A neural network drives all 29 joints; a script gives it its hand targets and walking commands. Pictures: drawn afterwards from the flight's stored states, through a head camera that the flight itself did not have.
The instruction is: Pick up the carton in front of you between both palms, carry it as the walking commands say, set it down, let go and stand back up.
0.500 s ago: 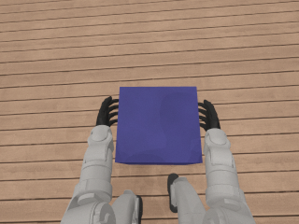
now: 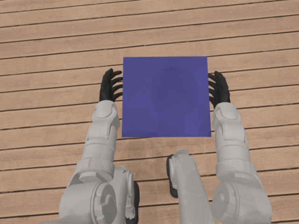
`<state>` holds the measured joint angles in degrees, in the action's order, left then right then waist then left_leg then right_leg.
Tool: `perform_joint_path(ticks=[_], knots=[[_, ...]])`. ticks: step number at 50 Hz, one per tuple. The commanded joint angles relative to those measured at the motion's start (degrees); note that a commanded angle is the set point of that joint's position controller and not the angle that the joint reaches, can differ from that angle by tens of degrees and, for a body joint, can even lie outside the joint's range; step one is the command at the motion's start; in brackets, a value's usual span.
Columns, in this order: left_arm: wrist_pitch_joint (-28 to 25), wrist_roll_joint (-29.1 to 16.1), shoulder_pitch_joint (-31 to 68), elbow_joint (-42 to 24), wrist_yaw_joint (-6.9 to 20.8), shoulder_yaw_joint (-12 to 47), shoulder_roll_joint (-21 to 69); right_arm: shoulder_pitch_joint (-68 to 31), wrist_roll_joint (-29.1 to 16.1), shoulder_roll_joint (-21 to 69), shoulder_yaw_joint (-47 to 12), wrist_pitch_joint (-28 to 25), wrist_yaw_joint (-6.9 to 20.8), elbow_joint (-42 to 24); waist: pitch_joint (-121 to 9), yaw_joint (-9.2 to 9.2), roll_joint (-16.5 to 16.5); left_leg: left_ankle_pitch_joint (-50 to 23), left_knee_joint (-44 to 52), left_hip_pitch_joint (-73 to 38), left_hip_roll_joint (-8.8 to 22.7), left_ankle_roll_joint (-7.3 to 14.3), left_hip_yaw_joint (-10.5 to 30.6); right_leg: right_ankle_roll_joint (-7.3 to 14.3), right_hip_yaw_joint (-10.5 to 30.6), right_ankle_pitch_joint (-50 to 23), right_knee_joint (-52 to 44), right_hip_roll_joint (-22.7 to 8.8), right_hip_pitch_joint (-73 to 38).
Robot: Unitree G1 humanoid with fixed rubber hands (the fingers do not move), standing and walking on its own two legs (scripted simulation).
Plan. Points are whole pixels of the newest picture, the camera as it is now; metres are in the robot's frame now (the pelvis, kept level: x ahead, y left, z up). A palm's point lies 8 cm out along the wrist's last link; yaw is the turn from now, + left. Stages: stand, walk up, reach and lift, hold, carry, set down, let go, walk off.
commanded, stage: set down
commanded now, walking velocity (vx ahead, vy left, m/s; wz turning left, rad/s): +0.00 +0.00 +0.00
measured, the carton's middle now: (162, 104) +0.43 -0.09 -0.16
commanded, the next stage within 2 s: none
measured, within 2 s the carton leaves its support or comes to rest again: rests again in 1.40 s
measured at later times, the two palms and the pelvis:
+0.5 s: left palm (130, 100) +0.48 +0.02 -0.22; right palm (214, 111) +0.40 -0.27 -0.24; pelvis -0.02 +0.00 -0.12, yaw +0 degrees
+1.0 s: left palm (135, 105) +0.49 +0.01 -0.34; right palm (208, 112) +0.42 -0.28 -0.35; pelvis -0.04 +0.01 -0.19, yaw +1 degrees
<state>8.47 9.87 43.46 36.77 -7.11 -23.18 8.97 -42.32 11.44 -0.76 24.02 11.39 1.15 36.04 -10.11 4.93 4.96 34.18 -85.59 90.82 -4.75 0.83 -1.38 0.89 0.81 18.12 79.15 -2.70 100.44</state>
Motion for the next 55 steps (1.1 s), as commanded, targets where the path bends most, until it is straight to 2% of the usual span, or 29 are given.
perform_joint_path(ticks=[1, 6, 7, 10, 15, 20, 22, 26, 29, 38, 41, 43, 45, 48, 51, 55], knots=[[-1.0, -3.7, 30.7, 1.6, 8.7, 29.0, 46.3, -29.7, -4.9, 46.0, -27.7, -0.5, 9.5, -0.2, -47.5, 2.92, -4.5, -6.7, 9.4, 4.8, -7.9, -1.9, 3.0, -0.8, 0.8, -12.4, 1.8, 9.4, -48.6], [-1.0, -6.2, 34.3, 0.9, 8.5, 30.9, 44.9, -31.1, -6.0, 44.5, -27.8, -0.3, 8.0, -0.3, -50.6, 4.35, -4.1, -5.7, 3.9, 11.3, -8.8, -2.2, 1.6, -1.2, 1.6, -13.2, 5.9, 9.2, -48.9], [-1.0, -6.6, 35.6, 0.7, 8.5, 31.2, 44.7, -31.9, -6.0, 43.9, -27.5, -0.3, 7.8, -0.6, -51.7, 5.20, -4.2, -4.8, 2.9, 11.8, -8.9, -2.1, 1.5, -1.4, 1.4, -12.6, 6.8, 9.4, -48.5], [-0.8, -7.7, 37.7, 1.3, 8.4, 31.9, 44.1, -33.5, -6.6, 42.7, -27.2, -0.2, 7.0, -0.7, -52.0, 5.69, -3.8, -3.7, 0.5, 15.3, -9.4, -2.2, 1.0, -1.6, 1.7, -12.1, 9.1, 9.2, -48.1], [-0.9, -7.0, 39.5, 4.2, 7.8, 29.1, 41.6, -38.6, -8.2, 40.6, -28.0, -0.6, 6.6, -1.0, -52.0, 4.74, -5.5, -3.1, -3.6, 18.3, -10.0, -1.7, 0.7, -2.2, 1.4, -11.8, 12.6, 8.9, -44.7], [-1.1, -7.7, 45.3, 5.9, 8.2, 29.1, 40.8, -42.0, -8.2, 38.6, -26.6, -0.7, 6.1, 0.7, -51.1, 6.15, -5.5, -0.2, -8.0, 25.8, -9.9, -1.6, 0.1, -2.3, 3.1, -9.5, 15.6, 8.4, -45.5], [-1.1, -7.7, 47.2, 7.4, 8.3, 28.6, 40.2, -43.7, -8.0, 37.6, -25.7, -0.8, 6.1, 1.8, -50.5, 6.70, -5.4, 0.8, -8.9, 25.4, -10.0, -1.3, 0.3, -2.4, 2.4, -7.9, 16.9, 8.4, -42.1], [-1.1, -6.8, 47.7, 10.6, 7.9, 25.9, 39.1, -47.9, -9.0, 36.2, -25.9, -1.3, 7.0, 2.8, -50.2, 5.42, -5.7, -1.6, -11.0, 25.0, -10.1, -1.2, 0.6, -2.5, 1.0, -10.6, 20.3, 7.8, -37.4], [-1.2, -7.2, 50.3, 11.3, 7.8, 25.8, 38.2, -50.7, -9.5, 34.9, -25.5, -1.5, 7.6, 3.3, -50.3, 5.95, -6.2, -1.9, -13.3, 26.1, -10.1, -1.1, 0.7, -2.6, 0.5, -11.3, 22.6, 7.4, -34.9], [-1.3, -11.4, 58.4, 11.4, 8.1, 29.4, 35.5, -55.8, -10.3, 30.1, -22.5, -2.4, 8.0, 6.6, -51.0, 8.89, -3.0, -3.0, -18.8, 27.1, -9.2, -1.7, 0.4, -2.3, -0.9, -14.0, 28.6, 5.4, -29.6], [-1.4, -13.3, 60.8, 10.0, 8.3, 31.6, 35.9, -58.1, -11.3, 29.1, -22.6, -2.8, 8.0, 5.7, -53.9, 9.85, -1.9, -4.9, -20.3, 25.9, -8.8, -1.9, 0.3, -2.3, -1.4, -16.3, 30.5, 4.7, -29.9], [-1.5, -14.4, 62.6, 7.7, 8.2, 33.2, 36.6, -59.1, -14.2, 31.6, -23.7, -3.3, 8.3, 4.1, -56.8, 9.29, -1.4, -6.9, -20.7, 24.7, -8.7, -1.8, 0.1, -2.5, -1.6, -19.3, 31.8, 4.5, -31.1], [-1.4, -13.2, 61.9, 7.6, 8.1, 32.8, 36.8, -60.8, -16.1, 32.8, -24.4, -3.2, 9.1, 3.2, -56.3, 7.97, 0.4, -8.7, -20.9, 22.9, -8.5, -1.5, 0.2, -2.4, -1.7, -20.5, 32.2, 4.5, -27.5], [-0.7, -10.7, 61.3, 10.4, 8.4, 30.8, 36.4, -60.7, -15.7, 31.7, -23.5, -2.4, 10.6, 6.4, -49.3, 6.96, 1.9, -6.5, -20.9, 26.8, -8.1, -1.2, -0.1, -2.2, -1.4, -17.8, 32.5, 4.5, -22.3], [-0.5, -9.3, 60.8, 13.3, 9.1, 28.8, 35.9, -60.4, -14.3, 30.7, -21.8, -2.3, 11.4, 10.0, -44.3, 6.99, 2.4, -4.1, -20.8, 29.1, -7.8, -0.8, 0.1, -2.0, -1.5, -14.1, 32.3, 4.5, -17.9], [-0.9, -9.0, 61.6, 14.9, 9.7, 27.3, 35.5, -60.5, -13.5, 30.1, -20.0, -2.9, 11.6, 12.8, -42.0, 7.72, 3.1, -3.8, -20.9, 30.2, -7.6, -0.7, 0.2, -1.6, -1.5, -12.7, 32.2, 4.2, -15.4]])
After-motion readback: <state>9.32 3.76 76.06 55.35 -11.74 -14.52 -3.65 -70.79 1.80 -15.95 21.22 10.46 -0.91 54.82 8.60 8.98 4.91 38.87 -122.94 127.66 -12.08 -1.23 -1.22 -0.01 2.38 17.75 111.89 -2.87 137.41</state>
